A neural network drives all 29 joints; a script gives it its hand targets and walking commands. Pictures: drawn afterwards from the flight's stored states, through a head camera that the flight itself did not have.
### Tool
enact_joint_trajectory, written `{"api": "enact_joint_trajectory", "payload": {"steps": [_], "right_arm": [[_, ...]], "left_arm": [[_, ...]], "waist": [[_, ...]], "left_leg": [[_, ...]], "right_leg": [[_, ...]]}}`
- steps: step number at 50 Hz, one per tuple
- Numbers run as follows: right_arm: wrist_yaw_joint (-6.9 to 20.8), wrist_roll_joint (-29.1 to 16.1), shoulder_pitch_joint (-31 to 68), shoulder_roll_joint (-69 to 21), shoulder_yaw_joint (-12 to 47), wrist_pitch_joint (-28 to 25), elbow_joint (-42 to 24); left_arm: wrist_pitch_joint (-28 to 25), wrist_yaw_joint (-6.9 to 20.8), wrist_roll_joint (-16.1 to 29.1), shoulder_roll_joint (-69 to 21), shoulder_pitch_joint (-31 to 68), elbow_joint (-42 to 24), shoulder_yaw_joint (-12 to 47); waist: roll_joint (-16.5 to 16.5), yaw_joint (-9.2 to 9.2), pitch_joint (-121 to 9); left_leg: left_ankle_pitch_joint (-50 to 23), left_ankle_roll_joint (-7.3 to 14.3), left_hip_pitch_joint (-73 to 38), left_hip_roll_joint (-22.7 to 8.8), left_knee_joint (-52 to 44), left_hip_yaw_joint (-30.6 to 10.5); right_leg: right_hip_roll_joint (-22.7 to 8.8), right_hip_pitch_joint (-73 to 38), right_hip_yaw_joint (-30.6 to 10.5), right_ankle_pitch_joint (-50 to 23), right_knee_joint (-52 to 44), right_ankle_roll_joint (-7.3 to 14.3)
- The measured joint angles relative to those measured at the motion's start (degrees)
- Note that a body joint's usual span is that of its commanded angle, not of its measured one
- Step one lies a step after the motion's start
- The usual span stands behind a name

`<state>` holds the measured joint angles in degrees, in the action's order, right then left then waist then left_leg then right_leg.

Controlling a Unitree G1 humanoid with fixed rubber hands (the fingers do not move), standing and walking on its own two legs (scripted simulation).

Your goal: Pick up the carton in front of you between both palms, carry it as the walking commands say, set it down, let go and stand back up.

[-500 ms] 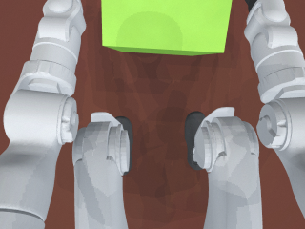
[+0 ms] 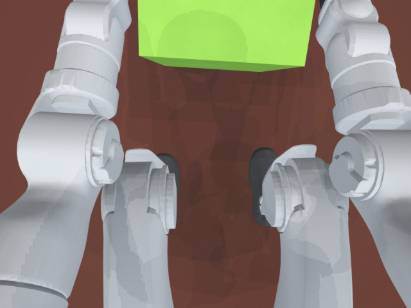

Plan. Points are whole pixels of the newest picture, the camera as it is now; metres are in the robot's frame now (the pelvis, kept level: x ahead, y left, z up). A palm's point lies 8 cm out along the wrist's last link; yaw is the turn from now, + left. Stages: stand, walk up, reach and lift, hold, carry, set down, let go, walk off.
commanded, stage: reach and lift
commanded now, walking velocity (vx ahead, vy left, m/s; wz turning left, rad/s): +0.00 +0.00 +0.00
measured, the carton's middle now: (220, 0) +0.54 -0.01 -0.24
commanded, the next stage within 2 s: none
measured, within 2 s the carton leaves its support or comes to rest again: leaves its support in 0.10 s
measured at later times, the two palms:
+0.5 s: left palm out of the picture +0.51 +0.16 +0.01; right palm out of the picture +0.49 -0.14 +0.00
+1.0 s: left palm out of the picture +0.47 +0.16 +0.15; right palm out of the picture +0.46 -0.14 +0.14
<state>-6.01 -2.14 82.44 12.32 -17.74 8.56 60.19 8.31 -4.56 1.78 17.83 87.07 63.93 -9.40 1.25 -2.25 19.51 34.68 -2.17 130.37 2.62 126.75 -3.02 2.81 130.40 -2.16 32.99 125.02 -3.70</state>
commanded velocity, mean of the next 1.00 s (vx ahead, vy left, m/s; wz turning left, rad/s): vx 0.00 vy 0.00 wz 0.00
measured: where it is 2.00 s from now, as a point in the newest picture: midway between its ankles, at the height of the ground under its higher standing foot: (215, 201)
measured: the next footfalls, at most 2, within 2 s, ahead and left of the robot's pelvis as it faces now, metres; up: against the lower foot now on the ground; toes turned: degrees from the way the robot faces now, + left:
none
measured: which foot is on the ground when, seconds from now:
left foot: down 0.00-1.00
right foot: down 0.00-1.00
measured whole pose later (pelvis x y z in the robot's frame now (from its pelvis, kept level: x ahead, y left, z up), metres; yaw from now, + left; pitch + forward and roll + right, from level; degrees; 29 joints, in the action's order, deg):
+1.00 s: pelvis +0.02 +0.00 +0.20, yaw +2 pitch +40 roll -1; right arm -3.5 10.2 45.2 -2.9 -24.2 23.4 33.4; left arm 19.3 -3.0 -11.3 -2.2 50.0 38.1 -22.8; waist 0.4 -0.5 -13.0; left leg 28.5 -3.1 98.8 6.5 87.8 -6.4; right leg 5.8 98.5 -6.5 28.3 87.1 -4.3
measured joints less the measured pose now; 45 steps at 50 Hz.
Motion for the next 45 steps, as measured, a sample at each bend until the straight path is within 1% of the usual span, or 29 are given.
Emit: {"api": "enact_joint_trajectory", "payload": {"steps": [2,6,8,9,11,13,14,16,18,21,22,24,27,29,32,35,38,41,45], "right_arm": [[0.0,-0.9,-1.6,0.6,1.6,1.2,-1.7],[-1.0,-2.5,-6.0,-1.0,2.2,2.9,-5.3],[-3.3,-3.1,-9.2,-2.5,2.1,3.8,-8.4],[-3.9,-3.4,-10.8,-2.9,1.9,4.3,-10.0],[-4.0,-4.0,-14.0,-3.2,2.6,4.8,-13.2],[-3.9,-3.6,-16.0,-3.4,2.9,5.6,-14.9],[-3.6,-2.7,-16.5,-3.6,2.7,6.3,-15.1],[-2.3,0.4,-16.7,-4.7,0.0,8.8,-15.1],[-1.2,3.7,-16.6,-6.4,-3.1,11.1,-15.4],[0.7,10.7,-15.9,-8.8,-8.6,13.0,-13.8],[1.4,13.1,-15.6,-9.5,-10.3,13.4,-13.1],[1.7,15.5,-16.2,-10.7,-11.4,13.5,-12.6],[1.6,16.0,-18.4,-12.2,-11.5,13.3,-16.0],[1.4,15.1,-19.4,-12.7,-11.3,13.6,-18.7],[1.3,14.5,-20.4,-13.3,-10.8,13.3,-21.2],[1.8,14.4,-21.4,-13.2,-10.6,13.9,-22.4],[2.4,14.3,-23.7,-13.2,-10.1,15.0,-23.7],[3.1,13.9,-26.8,-13.0,-9.4,15.7,-24.4],[3.1,13.5,-31.9,-14.0,-8.0,15.5,-25.4]], "left_arm": [[1.0,-0.1,0.7,-0.8,-1.9,-2.6,0.3],[2.6,-1.7,1.6,-1.9,-6.1,-7.5,0.7],[3.3,-3.7,2.3,-3.3,-8.3,-9.9,0.7],[3.8,-3.8,2.4,-4.1,-9.3,-10.8,0.2],[4.9,-3.8,2.1,-5.1,-11.2,-13.6,-0.1],[5.9,-3.5,0.8,-6.2,-12.5,-15.0,-1.0],[6.5,-3.3,0.0,-6.7,-12.8,-15.0,-1.9],[7.5,-1.8,-4.8,-8.8,-13.1,-13.7,-6.8],[8.7,-0.5,-8.4,-10.2,-14.3,-14.4,-10.8],[9.5,1.4,-15.0,-12.3,-15.1,-12.8,-17.1],[10.0,2.0,-16.8,-12.7,-15.5,-12.6,-18.3],[10.8,2.8,-18.9,-12.8,-16.4,-13.1,-19.0],[10.8,3.4,-17.7,-12.9,-17.7,-14.9,-18.1],[10.3,3.4,-16.5,-13.3,-18.2,-16.1,-17.9],[11.0,3.4,-14.4,-13.1,-19.6,-19.7,-15.9],[12.0,3.0,-13.7,-14.1,-19.8,-20.6,-16.6],[12.6,2.5,-14.2,-15.7,-22.2,-22.1,-16.5],[12.6,2.0,-15.6,-17.7,-25.8,-23.5,-15.7],[12.2,1.8,-14.6,-19.3,-31.0,-24.6,-15.7]], "waist": [[0.2,0.18,-0.8],[0.8,-0.51,-3.8],[0.3,-0.61,-6.2],[-0.2,-0.56,-7.7],[-0.9,-0.35,-10.6],[-1.5,-0.18,-13.4],[-1.7,-0.23,-14.7],[-1.8,0.19,-17.6],[-1.8,0.44,-20.4],[-1.7,1.04,-23.8],[-1.7,1.15,-24.4],[-1.1,1.49,-25.3],[-0.6,1.79,-25.4],[-0.7,2.2,-25.3],[-1.0,1.87,-25.7],[-1.4,1.39,-26.4],[-1.8,0.78,-28.1],[-1.9,1.08,-29.7],[-1.3,1.21,-31.5]], "left_leg": [[0.4,0.0,0.1,0.1,0.2,0.2],[0.5,-0.4,0.5,0.7,-0.2,0.0],[0.3,-0.9,0.8,1.5,-0.6,-0.5],[0.1,-1.2,1.2,2.1,-0.9,-0.7],[-0.6,-1.7,1.3,3.0,-1.7,-1.3],[-1.2,-2.2,0.7,3.7,-2.8,-1.7],[-1.5,-2.4,0.2,3.9,-3.4,-1.8],[-2.0,-2.4,-1.0,4.0,-5.2,-2.1],[-2.7,-2.4,-2.3,3.9,-7.8,-2.4],[-3.8,-1.8,-4.5,4.0,-12.2,-2.5],[-4.2,-1.6,-5.2,4.2,-13.7,-2.5],[-5.0,-1.5,-6.6,4.0,-16.5,-2.6],[-6.2,-2.3,-8.5,4.2,-19.6,-2.9],[-6.6,-2.6,-9.5,4.5,-21.0,-3.2],[-7.1,-2.9,-11.0,4.8,-23.0,-3.6],[-7.3,-2.8,-12.9,5.1,-25.2,-4.0],[-7.1,-2.4,-15.3,5.1,-27.4,-4.4],[-6.7,-1.8,-18.7,4.6,-30.1,-4.1],[-6.2,-1.2,-24.0,4.0,-34.0,-3.4]], "right_leg": [[0.3,0.3,-0.3,0.4,0.4,-0.2],[1.3,0.7,-1.0,0.6,0.1,-0.7],[1.9,0.8,-1.4,0.5,-0.1,-0.9],[2.2,1.0,-1.6,0.5,-0.4,-1.0],[2.9,0.8,-2.0,0.4,-1.1,-1.7],[3.2,-0.2,-2.4,0.5,-2.1,-2.5],[3.1,-0.7,-2.4,0.5,-2.6,-2.6],[3.3,-1.7,-2.3,-0.3,-4.4,-2.7],[3.5,-2.8,-2.2,-1.4,-7.0,-2.2],[3.8,-4.8,-2.4,-2.7,-11.4,-1.5],[3.9,-5.5,-2.6,-3.2,-12.9,-1.4],[4.4,-6.6,-2.9,-4.3,-15.6,-1.5],[4.3,-8.4,-3.1,-5.3,-18.5,-1.4],[4.1,-9.6,-3.0,-5.6,-20.0,-1.3],[3.8,-11.2,-2.8,-5.8,-22.0,-1.2],[3.4,-13.4,-2.7,-5.7,-24.3,-1.1],[3.1,-16.1,-2.5,-5.3,-26.8,-1.0],[3.2,-19.4,-2.9,-5.1,-29.6,-1.1],[3.3,-24.5,-3.9,-4.8,-33.3,-1.0]]}}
